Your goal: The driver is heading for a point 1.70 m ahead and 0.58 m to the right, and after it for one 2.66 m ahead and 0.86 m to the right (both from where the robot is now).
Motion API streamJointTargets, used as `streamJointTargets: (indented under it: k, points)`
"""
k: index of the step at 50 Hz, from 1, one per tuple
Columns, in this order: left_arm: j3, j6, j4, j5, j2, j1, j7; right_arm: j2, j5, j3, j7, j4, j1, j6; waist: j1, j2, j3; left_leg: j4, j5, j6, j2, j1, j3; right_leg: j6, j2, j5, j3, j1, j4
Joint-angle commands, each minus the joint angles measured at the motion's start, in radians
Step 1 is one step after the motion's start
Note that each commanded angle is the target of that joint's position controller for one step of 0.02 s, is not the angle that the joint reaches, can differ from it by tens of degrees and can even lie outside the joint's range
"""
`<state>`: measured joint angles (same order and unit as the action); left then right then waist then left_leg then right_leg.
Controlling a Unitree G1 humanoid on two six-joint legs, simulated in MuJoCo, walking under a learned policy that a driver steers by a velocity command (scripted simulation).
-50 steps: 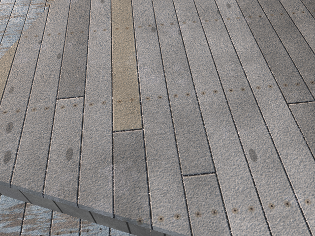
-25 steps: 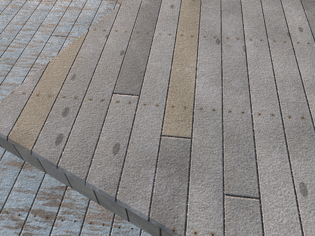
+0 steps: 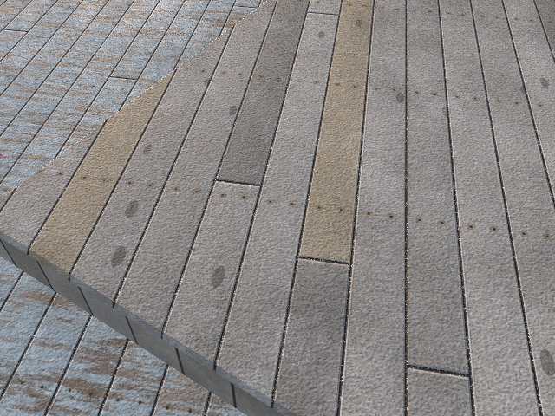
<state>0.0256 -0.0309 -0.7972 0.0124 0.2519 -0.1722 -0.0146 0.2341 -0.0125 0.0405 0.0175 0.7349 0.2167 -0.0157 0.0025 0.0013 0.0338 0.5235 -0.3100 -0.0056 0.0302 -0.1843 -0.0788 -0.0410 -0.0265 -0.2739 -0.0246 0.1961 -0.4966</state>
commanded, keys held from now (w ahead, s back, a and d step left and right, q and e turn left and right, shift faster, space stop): no key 0.14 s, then w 0.72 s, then w+e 0.14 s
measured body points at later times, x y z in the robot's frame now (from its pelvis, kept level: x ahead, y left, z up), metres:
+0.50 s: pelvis +0.06 -0.02 +0.00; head +0.07 -0.03 +0.45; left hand +0.08 +0.25 -0.13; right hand +0.16 -0.28 -0.13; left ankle -0.01 +0.10 -0.68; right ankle +0.00 -0.14 -0.74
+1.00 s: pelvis +0.27 +0.04 +0.00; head +0.27 +0.04 +0.45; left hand +0.38 +0.29 -0.12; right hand +0.25 -0.21 -0.14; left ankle +0.27 +0.13 -0.74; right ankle +0.26 -0.09 -0.48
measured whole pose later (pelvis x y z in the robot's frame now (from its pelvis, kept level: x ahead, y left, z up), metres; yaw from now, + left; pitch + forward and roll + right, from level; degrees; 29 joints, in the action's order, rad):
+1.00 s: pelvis +0.27 +0.04 +0.00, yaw -2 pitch +0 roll +1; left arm 0.03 -0.05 -0.84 -0.05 0.23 -0.24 -0.02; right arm 0.21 -0.01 0.03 -0.03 0.96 0.40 0.06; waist -0.03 0.03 -0.01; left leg 0.42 -0.21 -0.06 0.05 -0.21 0.07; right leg 0.05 -0.04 -0.44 -0.03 0.91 -1.92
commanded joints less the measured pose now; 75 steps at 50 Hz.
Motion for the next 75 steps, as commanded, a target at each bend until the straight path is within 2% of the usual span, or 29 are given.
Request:
streamJointTargets:
  k: [1, 7, 15, 16, 17, 19, 22, 24, 29, 31, 35, 38, 39, 40, 41, 43, 49, 51, 52, 54, 59, 63, 64, 65, 66, 68, 70, 73, 75]
  points:
    - [0.028, -0.011, 0.036, -0.002, 0.109, 0.013, -0.006, 0.117, 0.001, 0.028, 0.005, -0.058, -0.015, 0.018, 0.003, -0.033, -0.033, -0.103, 0.252, -0.025, -0.068, -0.021, -0.072, 0.006, -0.021, 0.147, -0.018, -0.026, 0.056]
    - [0.030, -0.009, -0.023, -0.005, 0.113, -0.001, -0.013, 0.106, 0.002, 0.026, 0.006, -0.032, -0.005, 0.020, 0.001, -0.017, -0.034, -0.108, 0.285, -0.032, -0.063, 0.000, -0.066, -0.006, -0.023, 0.158, -0.019, -0.032, 0.068]
    - [0.016, 0.020, -0.072, 0.020, 0.078, -0.029, 0.014, 0.164, -0.014, 0.043, -0.014, 0.042, 0.040, 0.005, -0.011, -0.144, 0.104, -0.300, -0.424, -0.143, -0.164, -0.069, -0.256, 0.078, 0.048, -0.166, 0.066, 0.095, -0.072]
    - [0.026, -0.023, -0.069, -0.050, 0.094, -0.024, -0.005, 0.150, 0.042, 0.042, 0.003, 0.021, 0.028, 0.030, -0.011, -0.155, 0.091, -0.299, -0.401, -0.156, -0.182, -0.049, -0.289, 0.079, 0.041, -0.155, 0.049, 0.120, -0.089]
    - [0.022, -0.051, -0.076, -0.057, 0.090, -0.031, -0.008, 0.152, 0.051, 0.039, 0.007, 0.025, 0.019, 0.044, -0.002, -0.158, 0.096, -0.289, -0.352, -0.162, -0.195, -0.030, -0.297, 0.090, 0.026, -0.137, 0.035, 0.127, -0.068]
    - [0.024, -0.083, -0.111, -0.041, 0.090, -0.100, 0.000, 0.132, 0.040, 0.033, 0.009, 0.011, -0.025, 0.061, 0.034, -0.105, 0.084, -0.198, -0.141, -0.130, -0.141, -0.057, -0.207, 0.115, 0.014, -0.082, 0.000, 0.034, 0.023]
    - [0.073, -0.085, -0.198, -0.040, 0.229, -0.366, 0.015, 0.086, 0.024, 0.023, 0.013, -0.034, -0.082, 0.100, 0.120, 0.271, 0.013, 0.326, -0.053, 0.009, 0.062, -0.426, 0.090, 0.274, -0.239, 0.168, -0.451, -0.352, 0.218]
    - [0.058, -0.090, -0.196, -0.026, 0.178, -0.360, 0.018, 0.102, 0.062, 0.028, 0.005, -0.059, -0.110, 0.109, 0.094, 0.133, 0.078, 0.649, -0.297, -0.016, -0.035, -0.674, 0.000, 0.348, -0.368, 0.207, -0.546, -0.396, 0.251]
    - [0.032, -0.053, -0.153, -0.023, 0.107, -0.245, -0.006, 0.046, 0.029, 0.013, -0.036, -0.086, -0.183, 0.111, 0.062, 0.097, 0.073, 0.380, 0.024, -0.007, -0.086, -0.539, 0.102, 0.207, -0.194, 0.328, -0.181, -0.246, 0.346]
    - [0.046, -0.054, -0.123, -0.028, 0.169, -0.184, -0.020, 0.022, 0.032, 0.001, -0.042, -0.096, -0.187, 0.105, 0.030, 0.132, 0.054, 0.202, 0.144, 0.009, -0.059, -0.303, 0.121, 0.188, -0.158, 0.357, -0.101, -0.084, 0.372]
    - [0.066, -0.065, -0.106, -0.051, 0.208, -0.164, -0.023, 0.121, 0.035, 0.034, -0.022, -0.101, -0.148, 0.087, -0.025, 0.138, 0.014, 0.072, 0.251, -0.023, -0.032, -0.139, 0.096, 0.165, -0.204, 0.568, -0.083, -0.107, 0.301]
    - [0.045, -0.050, -0.101, -0.032, 0.142, -0.186, -0.016, 0.180, 0.027, 0.079, -0.005, 0.007, 0.182, 0.066, -0.178, 0.060, -0.161, 0.020, 0.223, -0.079, -0.028, 0.279, 0.093, 0.105, -0.113, 0.625, -0.004, 0.036, -0.167]
    - [0.007, -0.052, -0.082, 0.009, 0.012, -0.262, -0.007, 0.279, 0.017, 0.091, 0.002, 0.037, 0.277, 0.058, -0.127, -0.281, -0.242, -0.039, 0.224, -0.164, -0.270, 0.472, -0.250, 0.044, 0.025, -0.082, 0.045, 0.282, -0.567]
    - [0.004, -0.066, -0.112, -0.044, 0.000, -0.384, 0.005, 0.259, 0.005, 0.077, -0.015, 0.057, 0.328, 0.062, -0.097, -0.383, -0.340, -0.287, -0.120, -0.300, -0.401, 0.483, -0.708, 0.044, 0.091, -0.333, -0.077, 0.443, -0.846]
    - [0.026, -0.073, -0.107, -0.074, 0.092, -0.316, 0.016, 0.185, 0.020, 0.058, -0.031, 0.057, 0.242, 0.077, -0.085, -0.206, -0.166, -0.333, -0.391, -0.276, -0.382, 0.349, -0.667, 0.059, 0.021, -0.260, -0.090, 0.561, -0.978]
    - [0.028, -0.074, -0.047, -0.050, 0.091, -0.136, 0.015, 0.137, 0.021, 0.036, -0.045, 0.050, 0.099, 0.089, -0.051, -0.044, 0.010, -0.348, -0.277, -0.239, -0.315, 0.097, -0.436, 0.083, -0.065, -0.118, -0.025, 0.610, -1.030]
    - [-0.013, -0.003, -0.007, -0.078, -0.069, -0.130, -0.007, 0.003, 0.003, -0.018, -0.049, 0.226, 0.200, 0.082, 0.006, -0.102, 0.073, -0.359, -0.197, -0.232, -0.341, -0.028, -0.212, 0.095, -0.030, -0.191, -0.073, 0.985, -1.704]
    - [-0.042, 0.000, 0.056, -0.064, -0.116, -0.055, -0.007, -0.019, -0.010, -0.039, -0.039, 0.268, 0.253, 0.065, 0.012, -0.061, 0.087, -0.330, -0.158, -0.198, -0.371, 0.024, -0.170, 0.101, -0.011, -0.142, -0.110, 1.215, -1.877]
    - [-0.042, 0.013, 0.167, 0.030, -0.121, 0.168, -0.019, 0.096, -0.057, -0.012, -0.038, 0.268, 0.232, 0.094, 0.020, 0.024, 0.117, -0.352, -0.169, -0.152, -0.335, -0.125, -0.054, 0.130, 0.041, -0.169, -0.058, 1.158, -1.777]
    - [-0.054, 0.027, 0.237, 0.035, -0.120, 0.252, -0.020, 0.087, -0.047, -0.025, -0.032, 0.293, 0.213, 0.115, 0.036, 0.050, 0.142, -0.404, -0.169, -0.113, -0.253, -0.229, 0.063, 0.128, 0.037, -0.127, 0.022, 1.071, -1.505]
    - [-0.071, 0.074, 0.249, 0.011, -0.134, 0.178, -0.006, 0.110, 0.019, -0.029, 0.034, 0.301, 0.295, 0.096, 0.000, -0.072, -0.007, -0.433, 0.843, -0.156, -0.262, 0.114, 0.243, 0.170, -0.022, -0.224, 0.213, 0.765, -0.987]
    - [-0.045, 0.031, 0.165, 0.001, -0.058, -0.019, 0.023, 0.169, 0.020, -0.002, 0.028, 0.214, 0.301, 0.049, 0.068, -0.239, -0.238, 0.118, 1.951, -0.098, -0.267, 0.311, 0.276, 0.240, 0.164, -0.233, 0.250, 0.386, -0.621]
    - [-0.016, 0.019, 0.180, 0.013, 0.012, -0.125, 0.035, 0.228, 0.018, 0.010, 0.025, 0.175, 0.255, 0.055, 0.170, -0.315, -0.367, 0.383, 1.706, -0.052, -0.288, 0.130, 0.261, 0.306, 0.065, -0.173, -0.079, 0.113, -0.547]
    - [0.032, 0.028, 0.154, 0.008, 0.174, -0.176, 0.019, 0.123, 0.038, -0.004, -0.010, 0.050, 0.167, 0.069, 0.165, 0.137, -0.444, 0.847, 0.514, 0.042, -0.037, -0.246, 0.247, 0.460, -0.224, 0.201, -0.694, -0.098, -0.197]
    - [0.063, 0.054, 0.151, 0.005, 0.221, -0.127, -0.013, 0.122, -0.017, 0.012, -0.033, 0.041, 0.126, 0.080, 0.130, 0.188, -0.498, 1.138, 0.013, 0.022, 0.049, -0.417, 0.022, 0.449, -0.241, 0.454, -1.002, -0.161, 0.056]
    - [0.051, 0.060, 0.130, 0.006, 0.119, -0.006, -0.016, 0.061, -0.023, -0.008, -0.028, -0.010, 0.089, 0.058, 0.026, -0.005, -0.243, 1.228, 0.069, -0.015, -0.029, -0.523, -0.004, 0.393, -0.223, 0.134, -0.748, 0.123, 0.007]
    - [0.023, 0.056, 0.085, 0.015, 0.007, 0.037, -0.018, -0.004, -0.043, -0.023, 0.021, -0.046, 0.077, 0.013, -0.066, -0.021, 0.004, 1.228, 0.009, -0.023, -0.053, -0.586, 0.019, 0.304, -0.128, 0.055, -0.509, 0.418, -0.025]
    - [0.014, -0.024, 0.116, -0.001, 0.054, 0.036, 0.021, 0.035, 0.010, -0.023, 0.030, -0.095, 0.090, 0.035, -0.088, 0.009, -0.088, 1.288, 0.042, -0.040, -0.054, -0.645, -0.006, 0.233, -0.079, 0.152, -0.424, 0.354, 0.048]
    - [0.019, -0.021, 0.110, -0.016, 0.072, 0.007, 0.007, 0.012, -0.006, -0.041, 0.032, -0.125, 0.050, 0.051, -0.088, -0.009, -0.102, 1.126, 0.114, -0.032, -0.061, -0.675, -0.013, 0.176, -0.013, 0.248, -0.315, 0.302, 0.027]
